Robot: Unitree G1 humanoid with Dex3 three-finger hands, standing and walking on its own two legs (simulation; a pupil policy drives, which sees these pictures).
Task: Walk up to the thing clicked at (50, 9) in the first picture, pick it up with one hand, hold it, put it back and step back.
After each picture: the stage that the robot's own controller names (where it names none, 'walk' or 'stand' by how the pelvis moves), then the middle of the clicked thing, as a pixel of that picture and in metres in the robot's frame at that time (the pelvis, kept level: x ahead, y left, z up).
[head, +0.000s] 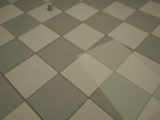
stand; (50, 6) +2.14 +0.51 -0.72
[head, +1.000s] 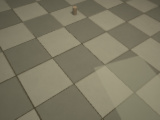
walk; (74, 10) +2.03 +0.22 -0.70
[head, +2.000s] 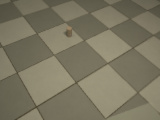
walk; (69, 32) +1.42 +0.17 -0.70
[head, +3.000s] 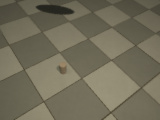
walk; (63, 68) +0.91 +0.18 -0.71
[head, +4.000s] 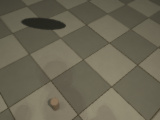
walk; (55, 104) +0.53 +0.19 -0.71
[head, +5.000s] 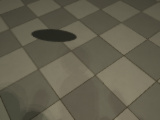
stand; out of the picture +0.36 +0.18 -0.70
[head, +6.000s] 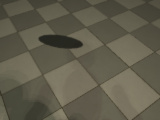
stand; out of the picture +0.32 +0.16 -0.72
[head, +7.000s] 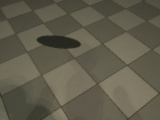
stand; out of the picture +0.34 +0.18 -0.73
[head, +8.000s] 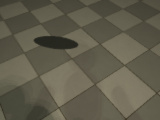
stand; out of the picture +0.33 +0.19 -0.73
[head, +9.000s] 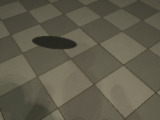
stand; out of the picture +0.32 +0.19 -0.73
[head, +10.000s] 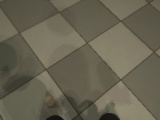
go down; (50, 102) +0.36 +0.18 -0.57
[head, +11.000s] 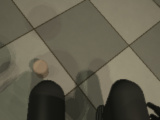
go down; (41, 69) +0.41 +0.19 -0.32
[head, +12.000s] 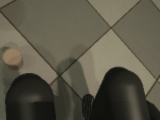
close in; (14, 60) +0.41 +0.21 -0.26
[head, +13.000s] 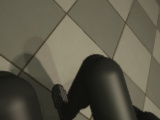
close; out of the picture +0.41 +0.24 -0.23
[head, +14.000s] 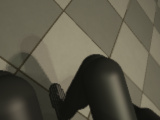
close; out of the picture +0.40 +0.25 -0.23
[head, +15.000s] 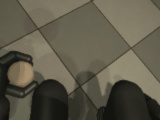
lift; (23, 77) +0.31 +0.22 -0.07
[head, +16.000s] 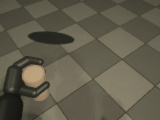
hold; (37, 84) +0.32 +0.16 +0.06
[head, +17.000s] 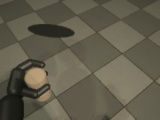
hold; (39, 85) +0.33 +0.17 +0.01
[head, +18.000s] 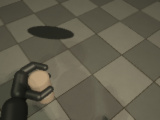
hold; (42, 87) +0.32 +0.16 +0.01
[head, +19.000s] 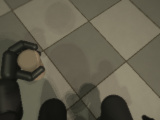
crouch; (33, 66) +0.39 +0.18 -0.07
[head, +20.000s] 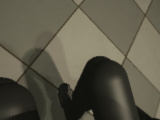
lower; out of the picture +0.43 +0.24 -0.22
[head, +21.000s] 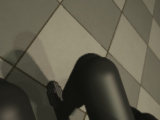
lower; out of the picture +0.43 +0.26 -0.23
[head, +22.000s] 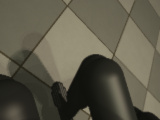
lower; out of the picture +0.42 +0.26 -0.23
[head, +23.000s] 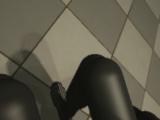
lower; out of the picture +0.42 +0.26 -0.23
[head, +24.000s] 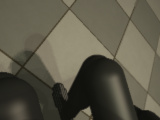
loosen; out of the picture +0.41 +0.25 -0.23
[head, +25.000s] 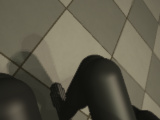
withdraw; out of the picture +0.41 +0.24 -0.23
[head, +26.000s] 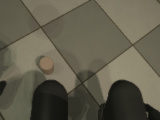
walk; (47, 66) +0.43 +0.18 -0.34
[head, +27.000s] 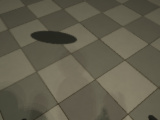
stand; out of the picture +0.34 +0.16 -0.66
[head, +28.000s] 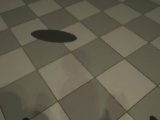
stand; out of the picture +0.36 +0.17 -0.67
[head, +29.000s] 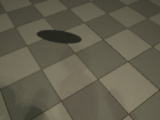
stand; out of the picture +0.36 +0.15 -0.70
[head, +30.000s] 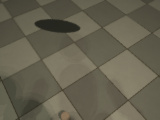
walk; (65, 118) +0.39 +0.15 -0.71
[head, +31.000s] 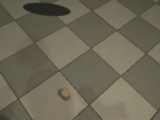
walk; (65, 95) +0.51 +0.10 -0.71
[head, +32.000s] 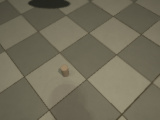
walk; (65, 71) +0.76 +0.21 -0.70
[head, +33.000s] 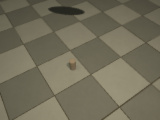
stand; (72, 64) +0.99 +0.16 -0.70
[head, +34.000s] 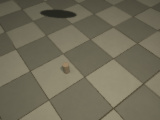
stand; (66, 68) +0.98 +0.19 -0.73
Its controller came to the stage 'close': yes
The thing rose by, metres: 0.72
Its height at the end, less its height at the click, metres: +0.00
